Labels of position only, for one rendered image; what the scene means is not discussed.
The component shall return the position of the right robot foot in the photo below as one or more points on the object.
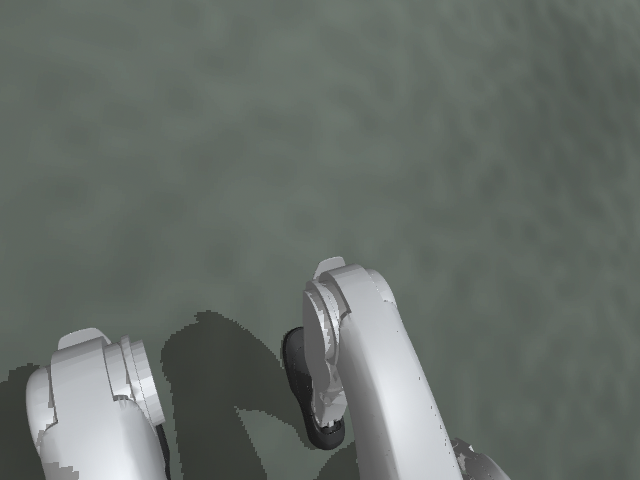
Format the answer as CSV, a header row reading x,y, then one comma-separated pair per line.
x,y
300,381

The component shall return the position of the right robot hand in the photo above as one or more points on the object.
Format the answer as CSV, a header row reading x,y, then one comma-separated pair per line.
x,y
478,466

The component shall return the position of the left robot foot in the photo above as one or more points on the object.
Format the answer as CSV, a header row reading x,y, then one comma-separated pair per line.
x,y
165,449

